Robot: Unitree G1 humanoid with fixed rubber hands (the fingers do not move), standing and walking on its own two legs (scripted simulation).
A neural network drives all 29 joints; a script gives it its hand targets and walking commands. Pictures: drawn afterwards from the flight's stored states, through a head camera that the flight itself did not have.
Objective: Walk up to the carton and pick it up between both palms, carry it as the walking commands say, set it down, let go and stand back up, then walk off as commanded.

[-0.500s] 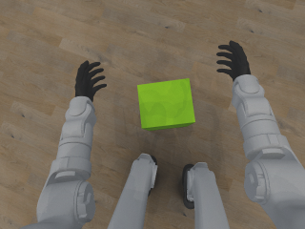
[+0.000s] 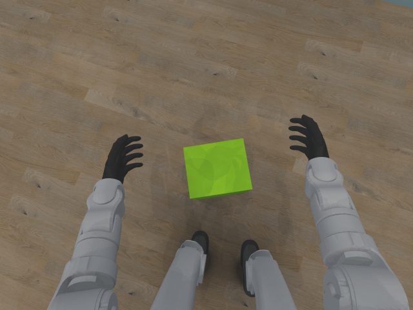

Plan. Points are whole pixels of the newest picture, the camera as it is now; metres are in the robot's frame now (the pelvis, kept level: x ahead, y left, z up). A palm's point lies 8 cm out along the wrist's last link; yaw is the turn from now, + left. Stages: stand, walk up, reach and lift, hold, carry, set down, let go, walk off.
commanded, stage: let go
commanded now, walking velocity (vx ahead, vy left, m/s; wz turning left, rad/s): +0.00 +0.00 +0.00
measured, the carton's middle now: (217, 173) +0.41 +0.05 -0.55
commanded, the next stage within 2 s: stand in 1.02 s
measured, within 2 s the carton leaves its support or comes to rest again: neither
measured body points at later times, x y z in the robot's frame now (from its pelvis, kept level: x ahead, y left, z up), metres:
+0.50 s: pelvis +0.05 +0.00 +0.08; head +0.11 -0.01 +0.52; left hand +0.22 +0.24 +0.00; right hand +0.26 -0.21 -0.01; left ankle +0.04 +0.11 -0.66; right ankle +0.03 -0.11 -0.66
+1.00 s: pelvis +0.06 -0.01 +0.08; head +0.06 -0.01 +0.53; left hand +0.22 +0.24 +0.01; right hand +0.23 -0.24 +0.00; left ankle +0.04 +0.11 -0.66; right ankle +0.03 -0.11 -0.66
